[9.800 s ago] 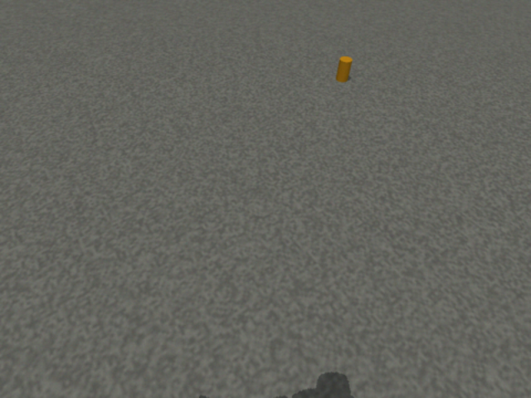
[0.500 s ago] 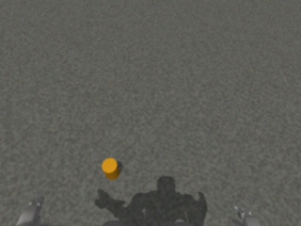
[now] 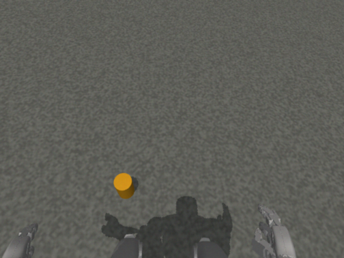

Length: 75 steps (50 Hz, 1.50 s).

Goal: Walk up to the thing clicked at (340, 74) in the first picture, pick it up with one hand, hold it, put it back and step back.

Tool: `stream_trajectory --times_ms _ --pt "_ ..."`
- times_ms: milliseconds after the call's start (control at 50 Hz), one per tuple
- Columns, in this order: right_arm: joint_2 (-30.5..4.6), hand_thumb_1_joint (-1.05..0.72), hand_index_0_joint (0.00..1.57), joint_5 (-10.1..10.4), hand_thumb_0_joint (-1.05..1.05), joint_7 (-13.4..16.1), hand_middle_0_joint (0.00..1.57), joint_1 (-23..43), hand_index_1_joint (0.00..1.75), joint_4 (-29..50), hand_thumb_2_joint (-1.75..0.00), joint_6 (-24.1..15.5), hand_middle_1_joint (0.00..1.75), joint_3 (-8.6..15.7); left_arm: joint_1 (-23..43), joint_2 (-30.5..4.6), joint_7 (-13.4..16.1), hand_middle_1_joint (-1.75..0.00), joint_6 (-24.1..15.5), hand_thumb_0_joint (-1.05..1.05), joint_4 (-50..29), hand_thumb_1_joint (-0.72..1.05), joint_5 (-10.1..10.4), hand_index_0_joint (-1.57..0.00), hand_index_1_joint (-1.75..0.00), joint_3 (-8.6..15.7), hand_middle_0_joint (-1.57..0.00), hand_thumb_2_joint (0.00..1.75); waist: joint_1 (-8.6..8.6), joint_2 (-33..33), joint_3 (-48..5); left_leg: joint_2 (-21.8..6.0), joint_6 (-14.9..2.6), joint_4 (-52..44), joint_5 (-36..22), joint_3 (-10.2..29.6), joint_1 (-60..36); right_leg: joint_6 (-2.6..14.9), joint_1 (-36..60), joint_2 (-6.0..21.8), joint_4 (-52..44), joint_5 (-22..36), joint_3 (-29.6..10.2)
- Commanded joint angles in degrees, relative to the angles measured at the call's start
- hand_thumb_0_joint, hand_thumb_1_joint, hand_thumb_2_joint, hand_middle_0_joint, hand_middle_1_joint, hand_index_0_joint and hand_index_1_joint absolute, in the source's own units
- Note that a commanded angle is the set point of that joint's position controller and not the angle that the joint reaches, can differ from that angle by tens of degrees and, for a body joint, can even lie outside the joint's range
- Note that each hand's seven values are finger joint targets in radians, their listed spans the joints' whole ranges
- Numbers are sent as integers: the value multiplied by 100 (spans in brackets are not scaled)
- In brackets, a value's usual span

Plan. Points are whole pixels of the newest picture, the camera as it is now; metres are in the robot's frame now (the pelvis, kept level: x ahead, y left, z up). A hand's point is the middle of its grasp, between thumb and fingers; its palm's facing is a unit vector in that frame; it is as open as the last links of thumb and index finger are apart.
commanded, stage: go down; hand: left
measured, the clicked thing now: (124, 186) +0.47 +0.20 -0.62
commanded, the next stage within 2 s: approach in 1.98 s
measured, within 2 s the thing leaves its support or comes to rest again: neither
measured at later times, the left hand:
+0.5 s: hand (50, 207) +0.27 +0.34 -0.20, palm faces +0.17 -0.96 -0.22, open 17.2 cm
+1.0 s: hand (54, 187) +0.35 +0.37 -0.25, palm faces +0.18 -0.98 -0.13, open 17.1 cm
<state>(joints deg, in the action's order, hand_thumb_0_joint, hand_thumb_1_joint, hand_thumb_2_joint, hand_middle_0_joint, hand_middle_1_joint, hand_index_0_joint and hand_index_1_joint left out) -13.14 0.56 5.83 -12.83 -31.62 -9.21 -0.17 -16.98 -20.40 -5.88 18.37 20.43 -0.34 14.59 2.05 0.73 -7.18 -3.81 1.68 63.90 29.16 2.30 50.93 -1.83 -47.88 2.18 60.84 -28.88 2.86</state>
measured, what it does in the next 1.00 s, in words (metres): lowers itself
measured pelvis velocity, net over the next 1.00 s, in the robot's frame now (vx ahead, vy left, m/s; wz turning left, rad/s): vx -0.07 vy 0.00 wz -0.07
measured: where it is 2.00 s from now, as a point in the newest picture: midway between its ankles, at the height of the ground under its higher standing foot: outside the picture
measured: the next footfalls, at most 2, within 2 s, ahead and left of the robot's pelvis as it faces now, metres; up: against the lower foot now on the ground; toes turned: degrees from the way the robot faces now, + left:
none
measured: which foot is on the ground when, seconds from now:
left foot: down 0.00-1.00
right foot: down 0.00-1.00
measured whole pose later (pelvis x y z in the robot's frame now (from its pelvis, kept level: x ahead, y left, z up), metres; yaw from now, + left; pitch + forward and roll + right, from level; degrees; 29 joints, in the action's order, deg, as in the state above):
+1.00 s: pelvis -0.07 +0.00 -0.25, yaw -4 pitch +34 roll -5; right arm -19.7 -2.3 1.3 -8.6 -39.0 -7.8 -4.4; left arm 33.7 -46.9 -33.0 -18.7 60.7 6.4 44.7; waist 5.3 -0.8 -7.1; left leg -3.0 2.3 117.2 38.5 7.1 112.7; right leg -1.9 -109.1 1.6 114.1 -38.7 2.2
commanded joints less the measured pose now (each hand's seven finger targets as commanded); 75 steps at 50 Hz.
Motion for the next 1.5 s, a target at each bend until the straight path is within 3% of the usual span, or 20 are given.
stream_trajectory --times_ms 0,80,160,240,300,420,540,740,800,900,940,980,1120,1160,1200,1260,1320,1360,1440,1480 --pt "-849 -88 20 -29 0 126 20 -26 30 762 -89 -370 30 398 -135 -1220 9 -6 -301 0 -826 -52 15 -9 -6 644 -9 5 -5 437 -1177 217 -184 -792 -1409 -111 -815 247 442 -231 -599 1169 42" --pt "-874 -89 20 -56 0 128 20 -57 30 632 -89 -505 30 377 653 -1475 -65 -5 -745 0 -340 -54 70 -9 -5 890 -9 3 120 332 -986 217 -227 -372 -1109 -128 -247 230 -76 -196 -303 958 -25" --pt "-982 -93 20 -93 0 77 20 -2 30 507 -90 -670 30 419 1745 -1752 -356 -8 -1592 0 138 -59 241 -10 -7 1110 -9 4 169 294 -1178 232 -264 221 -636 -161 416 230 -765 -154 245 573 -151" --pt "-1142 -93 20 -102 0 3 20 9 30 411 -90 -712 30 423 2351 -2213 -709 0 -2497 0 770 -46 361 -7 0 1503 -8 0 1 576 -1938 220 -216 763 -664 -37 796 295 -1475 -139 1099 533 -160" --pt "-1291 -90 20 -109 0 -54 20 -32 30 311 -89 -611 30 392 2605 -2552 -1039 0 -2956 0 1435 -52 515 -7 0 1880 -7 0 -142 716 -2462 186 -177 1177 -856 90 1005 329 -2029 -142 1666 591 -106" --pt "-1477 -88 20 -154 0 -174 20 -35 30 180 -89 -411 30 348 3209 -3231 -1640 -2 -3541 0 2333 -44 713 -4 -2 2534 -4 5 -295 594 -3018 189 -209 1940 -1026 106 1690 352 -2571 -159 2351 604 -90" --pt "-1600 -87 20 -240 0 -200 20 -52 30 2 -89 -322 30 295 4615 -3875 -2120 -5 -4011 0 2385 -42 823 -3 -4 2846 -2 9 -58 723 -3361 187 -246 2634 -516 63 2398 330 -3134 -156 2831 235 -169" --pt "-1796 -87 20 -294 0 -252 20 -185 30 -276 -89 -149 30 154 5574 -4531 -2545 -9 -4055 0 2930 -46 813 -4 -8 3118 -2 10 9 982 -3328 139 -230 3160 400 181 3057 344 -4123 -177 3551 -403 -4" --pt "-1839 -87 20 -282 0 -271 20 -247 30 -299 -89 -92 30 106 5672 -4883 -2577 -10 -4015 0 2937 -47 835 -4 -9 3327 -2 11 -54 959 -3564 153 -234 3398 95 169 3173 349 -4099 -180 3782 -202 75" --pt "-1881 -87 20 -286 0 -331 20 -367 30 -441 -90 -29 30 71 5985 -4980 -2670 -11 -4026 0 2950 -49 852 -4 -10 3376 -2 12 -5 1101 -3576 140 -236 3703 -164 199 3276 379 -4481 -189 4168 -24 147" --pt "-1919 -87 20 -294 0 -344 20 -325 30 -372 -90 -8 30 50 6117 -5315 -2659 -11 -4048 0 2883 -49 847 -3 -10 3579 -2 12 -44 1123 -3606 152 -244 3808 -172 168 3432 376 -4425 -193 4240 -16 140" --pt "-1902 -88 20 -311 0 -372 20 -373 30 -496 -90 16 30 33 6207 -5050 -2725 -11 -4043 0 3069 -51 860 -3 -10 3403 -2 12 76 1135 -3500 145 -247 3953 -261 159 3475 385 -4605 -199 4351 37 163" --pt "-1981 -88 20 -370 0 -405 20 -411 30 -525 -90 63 30 -8 6738 -5559 -2806 -11 -4104 0 3044 -46 802 -4 -9 3583 -2 11 97 1243 -3553 157 -263 4276 -69 74 3820 377 -4758 -212 4593 -87 182" --pt "-2001 -88 20 -361 0 -419 20 -427 30 -588 -90 82 30 -18 6685 -5352 -2846 -10 -4062 0 3388 -45 760 -4 -8 3430 -2 10 209 1220 -3272 131 -250 4246 179 184 3879 383 -5087 -213 4718 -253 266" --pt "-2031 -88 20 -377 0 -419 20 -403 30 -582 -90 100 30 -30 6999 -5738 -2837 -10 -4115 0 3128 -45 767 -4 -8 3590 -2 11 152 1260 -3448 142 -264 4376 258 139 3969 377 -5076 -218 4764 -318 232" --pt "-2028 -88 20 -389 0 -436 20 -404 30 -583 -90 114 30 -64 6957 -5573 -2873 -10 -4094 0 3413 -44 744 -4 -8 3481 -2 10 243 1231 -3257 143 -272 4433 444 156 4130 367 -5233 -222 4855 -437 288" --pt "-2051 -87 20 -392 0 -443 20 -421 30 -580 -90 132 30 -105 7166 -5958 -2863 -10 -4125 0 3283 -42 733 -4 -7 3653 -1 10 182 1280 -3399 154 -279 4530 394 130 4242 364 -5163 -225 4943 -431 295" --pt "-2043 -88 20 -398 0 -450 20 -406 30 -581 -90 141 30 -128 7163 -5764 -2898 -10 -4097 0 3495 -42 738 -4 -8 3490 -1 10 286 1189 -3250 162 -298 4616 520 104 4382 358 -5241 -235 4934 -538 306" --pt "-2081 -88 20 -417 0 -448 20 -422 30 -619 -90 159 30 -149 7281 -6089 -2908 -9 -4134 0 3326 -41 738 -3 -7 3660 -1 9 180 1313 -3458 166 -293 4766 335 66 4322 372 -5262 -247 5048 -409 294" --pt "-2101 -88 20 -418 0 -460 20 -486 30 -637 -90 186 30 -162 7226 -5923 -2927 -9 -4105 0 3436 -40 726 -3 -7 3603 -1 10 251 1381 -3454 163 -261 4781 122 143 4191 385 -5377 -239 5171 -232 356"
